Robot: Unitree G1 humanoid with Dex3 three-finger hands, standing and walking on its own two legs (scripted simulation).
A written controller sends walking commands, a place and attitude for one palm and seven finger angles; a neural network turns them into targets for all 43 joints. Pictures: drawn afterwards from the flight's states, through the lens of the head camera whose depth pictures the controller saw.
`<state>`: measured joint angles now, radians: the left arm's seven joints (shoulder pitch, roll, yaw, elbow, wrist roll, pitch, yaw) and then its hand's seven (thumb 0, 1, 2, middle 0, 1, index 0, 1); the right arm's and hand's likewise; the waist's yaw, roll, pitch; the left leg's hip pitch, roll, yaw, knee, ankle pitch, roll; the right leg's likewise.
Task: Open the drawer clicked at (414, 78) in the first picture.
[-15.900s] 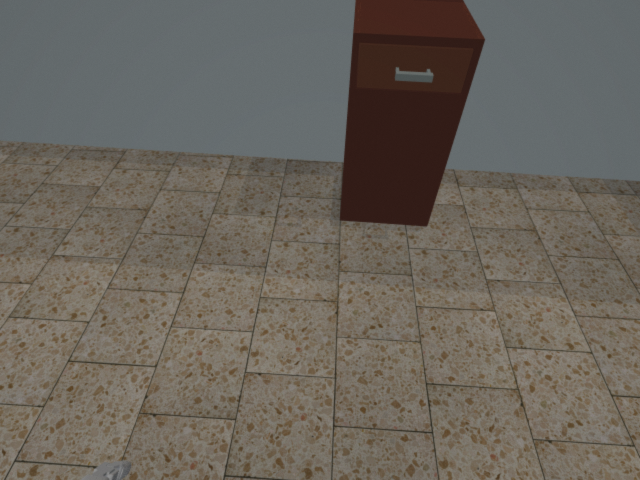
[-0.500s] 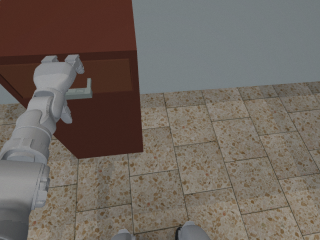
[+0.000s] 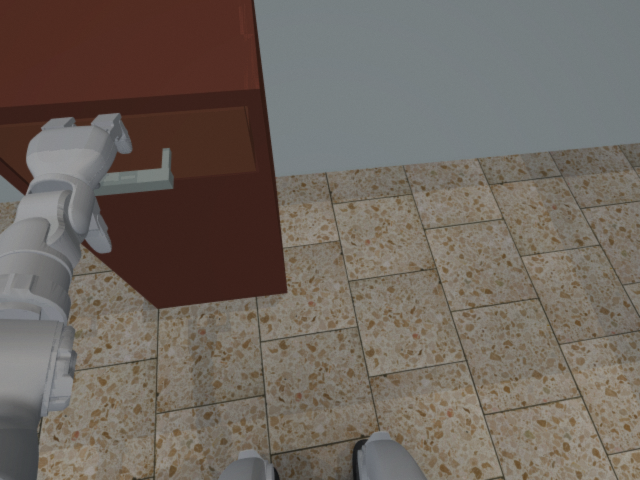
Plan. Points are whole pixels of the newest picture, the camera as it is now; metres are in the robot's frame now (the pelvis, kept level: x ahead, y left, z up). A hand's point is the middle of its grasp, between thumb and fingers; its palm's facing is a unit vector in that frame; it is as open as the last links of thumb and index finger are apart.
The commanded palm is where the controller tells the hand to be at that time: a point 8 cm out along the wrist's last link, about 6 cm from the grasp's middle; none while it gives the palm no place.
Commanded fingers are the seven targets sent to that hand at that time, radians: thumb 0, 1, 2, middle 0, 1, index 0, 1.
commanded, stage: move the hooked fingers above the handle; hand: left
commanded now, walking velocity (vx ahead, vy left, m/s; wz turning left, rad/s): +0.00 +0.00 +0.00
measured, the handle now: (130, 170) +0.55 +0.25 -0.02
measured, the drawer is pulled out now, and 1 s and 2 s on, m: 0.00 0.00 0.00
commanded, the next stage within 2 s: lower the fingers behind the handle in 1.26 s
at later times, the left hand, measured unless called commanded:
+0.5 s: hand (104, 172) +0.50 +0.25 +0.04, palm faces -0.10 -0.03 -0.99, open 13.6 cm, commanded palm +0.49 +0.24 +0.09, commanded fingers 0.00 -0.50 0.30 -0.30 -1.20 -0.30 -1.20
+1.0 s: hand (111, 173) +0.50 +0.24 +0.03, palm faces -0.05 -0.03 -1.00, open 13.7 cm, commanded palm +0.48 +0.23 +0.09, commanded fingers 0.00 -0.50 0.30 -0.30 -1.20 -0.30 -1.20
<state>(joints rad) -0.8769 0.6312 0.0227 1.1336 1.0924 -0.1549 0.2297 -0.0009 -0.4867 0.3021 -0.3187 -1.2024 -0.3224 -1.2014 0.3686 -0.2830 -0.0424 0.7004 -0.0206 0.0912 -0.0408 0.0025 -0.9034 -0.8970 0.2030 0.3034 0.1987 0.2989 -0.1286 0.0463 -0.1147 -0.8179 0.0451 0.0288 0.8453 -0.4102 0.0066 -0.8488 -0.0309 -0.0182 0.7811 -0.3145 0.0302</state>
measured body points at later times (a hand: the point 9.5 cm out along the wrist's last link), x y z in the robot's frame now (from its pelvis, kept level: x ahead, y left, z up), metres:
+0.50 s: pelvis +0.01 +0.01 +0.00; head +0.12 +0.00 +0.44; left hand +0.50 +0.25 +0.09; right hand +0.01 -0.26 -0.13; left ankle -0.02 +0.11 -0.70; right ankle +0.02 -0.14 -0.70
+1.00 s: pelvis +0.01 +0.00 +0.00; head +0.12 +0.00 +0.44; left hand +0.50 +0.24 +0.09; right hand +0.01 -0.28 -0.13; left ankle -0.02 +0.11 -0.70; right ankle +0.02 -0.14 -0.70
